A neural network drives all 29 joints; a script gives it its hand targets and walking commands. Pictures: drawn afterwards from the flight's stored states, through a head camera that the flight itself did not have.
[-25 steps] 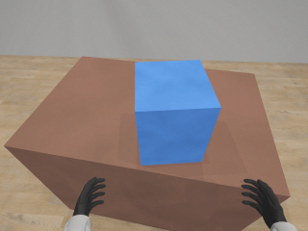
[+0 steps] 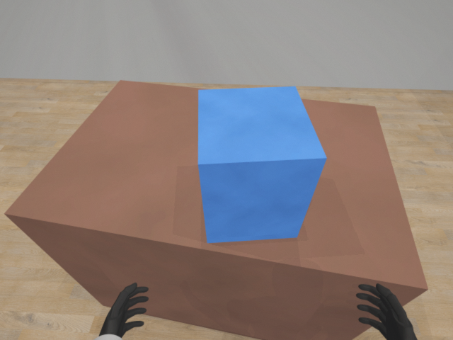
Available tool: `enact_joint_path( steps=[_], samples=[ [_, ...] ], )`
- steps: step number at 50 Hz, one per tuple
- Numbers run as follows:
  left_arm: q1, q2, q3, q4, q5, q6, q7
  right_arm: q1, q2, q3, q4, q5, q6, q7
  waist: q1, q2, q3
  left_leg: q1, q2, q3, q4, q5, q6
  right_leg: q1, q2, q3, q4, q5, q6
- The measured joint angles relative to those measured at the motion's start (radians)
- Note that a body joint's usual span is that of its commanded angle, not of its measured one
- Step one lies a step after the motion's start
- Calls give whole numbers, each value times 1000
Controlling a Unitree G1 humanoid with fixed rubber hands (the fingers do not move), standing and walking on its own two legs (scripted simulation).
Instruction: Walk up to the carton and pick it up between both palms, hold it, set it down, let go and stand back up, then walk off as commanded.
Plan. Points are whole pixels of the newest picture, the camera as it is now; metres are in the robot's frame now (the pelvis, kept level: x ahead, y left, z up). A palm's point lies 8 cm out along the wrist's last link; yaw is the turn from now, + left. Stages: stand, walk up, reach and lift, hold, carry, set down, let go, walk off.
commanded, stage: set down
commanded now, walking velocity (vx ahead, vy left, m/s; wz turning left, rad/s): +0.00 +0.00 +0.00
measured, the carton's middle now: (249, 167) +0.46 +0.00 +0.05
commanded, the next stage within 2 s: let go in 0.20 s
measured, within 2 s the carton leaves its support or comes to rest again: neither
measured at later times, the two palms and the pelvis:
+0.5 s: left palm (109, 336) +0.15 +0.24 -0.08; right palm out of the picture +0.17 -0.25 -0.08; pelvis +0.02 +0.00 +0.00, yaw +0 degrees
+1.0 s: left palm out of the picture +0.12 +0.27 -0.10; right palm out of the picture +0.15 -0.26 -0.10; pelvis +0.02 +0.00 -0.01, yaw +0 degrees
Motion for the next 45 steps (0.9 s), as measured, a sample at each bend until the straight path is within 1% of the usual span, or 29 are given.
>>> enact_joint_path(
  steps=[12, 21, 26, 33, 34, 37, 40, 45],
  samples=[
    [-1, 19, 0, 82, 0, -26, -16, 0, 23, 6, 121, -29, -67, -16, 0, 0, 5, 0, 0, 0, 0, -13, 1, 0, 0, 0, 0, -12, 2],
    [-5, 37, 0, 138, 0, -43, -39, 0, 35, 12, 186, -48, -120, -36, 0, 0, 6, 0, 0, 0, 0, -24, 2, 0, 0, 0, 0, -23, 5],
    [-5, 46, 0, 142, 0, -55, -44, 0, 40, 15, 221, -49, -149, -40, 0, 0, 6, 0, 0, 0, 0, -29, 2, 0, 0, 0, 0, -28, 6],
    [-5, 48, 0, 142, 0, -66, -51, 0, 40, 17, 239, -49, -181, -44, 0, 0, 6, 0, 0, 0, 0, -33, 4, 0, 0, 0, 0, -32, 7],
    [-7, 52, 0, 152, 0, -76, -51, 0, 40, 17, 241, -71, -165, -51, 0, -1, 6, 0, 0, 0, 3, -34, 5, -1, 0, 0, 6, -34, 7],
    [-7, 87, 1, 199, 0, -101, -47, 0, 40, 17, 242, -125, -68, -71, 0, -9, 6, 1, 0, 0, 31, -50, 7, -9, -1, 0, 52, -61, 7],
    [-7, 119, 0, 250, 0, -112, -44, 0, 37, 17, 241, -134, -5, -83, 0, -12, 6, 0, 0, 0, 56, -67, 7, -15, -2, -1, 89, -84, 7],
    [-7, 151, 0, 319, 0, -132, -44, 0, 37, 17, 240, -134, 32, -83, 0, -12, 6, 0, 0, 0, 70, -74, 7, -20, -2, -1, 111, -96, 7]
  ],
)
